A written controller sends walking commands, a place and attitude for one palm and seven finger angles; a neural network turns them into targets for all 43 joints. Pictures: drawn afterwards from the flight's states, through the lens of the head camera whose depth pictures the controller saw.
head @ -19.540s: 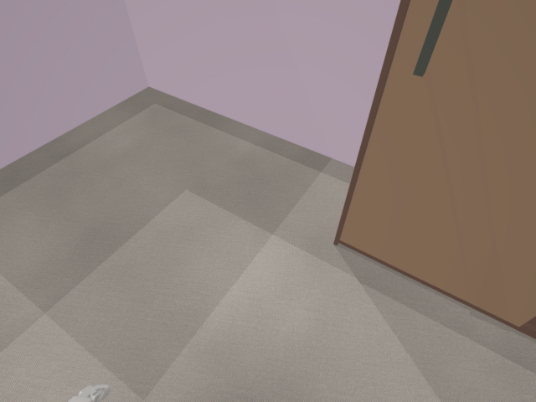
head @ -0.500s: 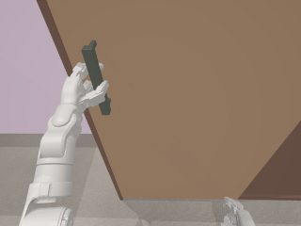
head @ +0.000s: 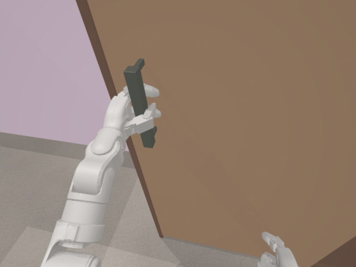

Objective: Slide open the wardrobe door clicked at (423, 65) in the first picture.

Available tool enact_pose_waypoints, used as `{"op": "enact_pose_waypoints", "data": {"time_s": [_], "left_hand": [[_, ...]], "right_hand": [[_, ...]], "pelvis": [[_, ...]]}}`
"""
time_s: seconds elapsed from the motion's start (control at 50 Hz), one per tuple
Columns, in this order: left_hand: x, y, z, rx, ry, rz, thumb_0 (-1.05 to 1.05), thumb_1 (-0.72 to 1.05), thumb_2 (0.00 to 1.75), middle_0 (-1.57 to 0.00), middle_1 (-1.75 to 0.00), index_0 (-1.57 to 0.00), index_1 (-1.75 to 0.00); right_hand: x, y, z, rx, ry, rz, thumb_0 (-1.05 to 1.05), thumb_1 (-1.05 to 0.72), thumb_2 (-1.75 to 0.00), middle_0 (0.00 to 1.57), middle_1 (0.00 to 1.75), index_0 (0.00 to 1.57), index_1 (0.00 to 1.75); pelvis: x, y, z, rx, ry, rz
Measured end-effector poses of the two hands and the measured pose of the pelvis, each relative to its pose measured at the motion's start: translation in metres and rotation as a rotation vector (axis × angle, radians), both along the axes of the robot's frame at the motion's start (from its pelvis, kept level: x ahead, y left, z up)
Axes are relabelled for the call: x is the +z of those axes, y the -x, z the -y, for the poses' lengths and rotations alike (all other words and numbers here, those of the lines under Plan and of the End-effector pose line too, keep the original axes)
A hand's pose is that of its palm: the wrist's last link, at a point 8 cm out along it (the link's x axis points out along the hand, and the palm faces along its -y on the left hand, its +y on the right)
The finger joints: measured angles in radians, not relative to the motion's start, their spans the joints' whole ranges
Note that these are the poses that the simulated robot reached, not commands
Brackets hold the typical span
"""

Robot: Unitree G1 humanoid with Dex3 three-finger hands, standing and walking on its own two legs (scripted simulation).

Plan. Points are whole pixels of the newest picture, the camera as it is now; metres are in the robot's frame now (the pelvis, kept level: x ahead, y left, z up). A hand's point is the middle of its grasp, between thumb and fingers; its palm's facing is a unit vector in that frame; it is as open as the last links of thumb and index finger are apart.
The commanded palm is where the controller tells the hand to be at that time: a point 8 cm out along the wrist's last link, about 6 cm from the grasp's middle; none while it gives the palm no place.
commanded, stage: step sideways, sliding the door along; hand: left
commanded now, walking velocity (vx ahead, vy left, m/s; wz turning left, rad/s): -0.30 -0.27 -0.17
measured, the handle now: (145, 106) +0.40 +0.11 +0.18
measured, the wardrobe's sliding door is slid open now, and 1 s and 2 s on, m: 0.00 0.10 0.37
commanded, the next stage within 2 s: none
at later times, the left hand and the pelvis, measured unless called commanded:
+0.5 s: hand (164, 121) +0.36 +0.06 +0.18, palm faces +0.23 -0.97 -0.09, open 6.5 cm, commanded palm +0.33 +0.04 +0.18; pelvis -0.03 -0.09 -0.05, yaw +3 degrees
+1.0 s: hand (202, 123) +0.36 -0.02 +0.18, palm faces +0.38 -0.92 -0.09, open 6.6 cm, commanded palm +0.32 -0.04 +0.17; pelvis +0.01 -0.22 -0.04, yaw -1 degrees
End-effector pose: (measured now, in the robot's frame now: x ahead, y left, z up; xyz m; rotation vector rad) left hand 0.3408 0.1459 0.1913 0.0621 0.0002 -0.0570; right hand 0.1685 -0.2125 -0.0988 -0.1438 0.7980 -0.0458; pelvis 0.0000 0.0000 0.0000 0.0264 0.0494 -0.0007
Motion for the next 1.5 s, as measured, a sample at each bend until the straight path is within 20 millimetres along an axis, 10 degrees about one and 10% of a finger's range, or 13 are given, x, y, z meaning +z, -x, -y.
{"op": "enact_pose_waypoints", "data": {"time_s": [0.34,0.54,0.82,1.04,1.24,1.5], "left_hand": [[-0.014,0.006,0.018,0.294,-0.095,0.358,-0.02,0.68,0.82,-0.53,-1.43,-0.25,-1.4],[-0.019,0.008,0.041,0.226,-0.052,0.438,-0.01,0.72,0.77,-0.48,-1.44,-0.2,-1.3],[-0.019,0.013,0.081,0.208,-0.015,0.425,0.0,0.71,0.79,-0.48,-1.43,-0.24,-1.29],[-0.017,0.022,0.13,0.436,-0.111,0.396,-0.05,0.67,0.81,-0.54,-1.45,-0.21,-1.28],[-0.022,0.029,0.177,0.309,-0.052,0.456,-0.03,0.71,0.76,-0.48,-1.42,-0.15,-1.26],[-0.022,0.037,0.243,0.18,0.056,0.415,-0.01,0.71,0.77,-0.46,-1.41,-0.2,-1.27]], "right_hand": [[-0.076,-0.012,0.047,0.056,-0.077,-0.013,0.01,-0.9,-0.9,0.2,0.3,0.2,0.3],[-0.046,-0.01,0.097,0.083,0.065,0.016,0.02,-0.9,-0.9,0.2,0.3,0.2,0.3],[0.001,-0.041,0.108,0.174,-0.005,0.017,0.02,-0.9,-0.9,0.2,0.3,0.2,0.3],[-0.027,-0.079,0.194,0.151,-0.097,0.171,0.01,-0.9,-0.9,0.2,0.3,0.21,0.3],[-0.026,-0.012,0.267,0.011,0.078,0.019,0.01,-0.9,-0.9,0.2,0.3,0.21,0.31],[-0.002,0.047,0.286,0.017,0.031,-0.087,0.02,-0.9,-0.9,0.2,0.3,0.2,0.3]], "pelvis": [[-0.059,0.011,0.073,0.013,-0.01,0.174],[-0.049,0.026,0.092,0.058,-0.006,0.112],[-0.013,-0.003,0.15,-0.047,0.14,0.084],[-0.036,-0.003,0.231,-0.023,0.046,0.103],[-0.035,0.021,0.242,-0.023,0.028,0.039],[-0.011,0.031,0.289,-0.103,0.133,0.068]]}}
